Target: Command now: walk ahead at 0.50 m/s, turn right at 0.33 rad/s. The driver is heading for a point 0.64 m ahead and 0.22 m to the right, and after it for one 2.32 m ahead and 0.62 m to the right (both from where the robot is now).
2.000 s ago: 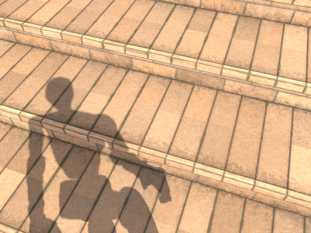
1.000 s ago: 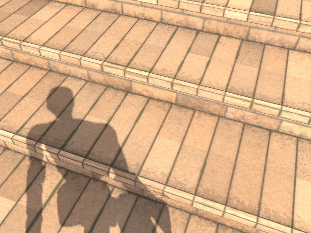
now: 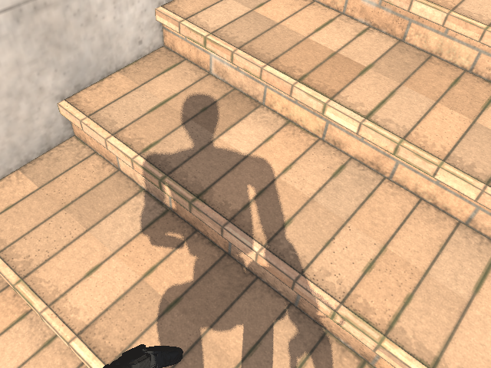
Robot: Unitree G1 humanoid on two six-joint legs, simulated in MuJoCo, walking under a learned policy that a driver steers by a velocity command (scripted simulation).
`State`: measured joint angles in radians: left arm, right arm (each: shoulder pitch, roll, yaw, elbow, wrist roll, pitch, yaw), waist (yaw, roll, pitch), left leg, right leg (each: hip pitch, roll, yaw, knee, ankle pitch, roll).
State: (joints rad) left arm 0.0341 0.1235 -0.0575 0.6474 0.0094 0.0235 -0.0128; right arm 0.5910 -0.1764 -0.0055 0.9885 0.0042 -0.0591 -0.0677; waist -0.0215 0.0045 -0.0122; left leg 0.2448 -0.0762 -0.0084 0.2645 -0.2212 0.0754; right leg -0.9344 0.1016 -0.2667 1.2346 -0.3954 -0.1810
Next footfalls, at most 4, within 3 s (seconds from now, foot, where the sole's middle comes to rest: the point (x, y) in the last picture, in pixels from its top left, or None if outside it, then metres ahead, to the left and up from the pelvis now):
0.42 left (200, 351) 0.48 0.09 -0.63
0.88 right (352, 246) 0.69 -0.28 -0.48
1.44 left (381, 99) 1.08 -0.39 -0.33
1.98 right None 1.39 -0.68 -0.18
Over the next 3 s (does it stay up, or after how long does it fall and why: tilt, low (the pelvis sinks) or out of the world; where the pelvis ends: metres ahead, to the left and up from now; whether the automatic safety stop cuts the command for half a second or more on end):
stays up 1.82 -0.59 0.58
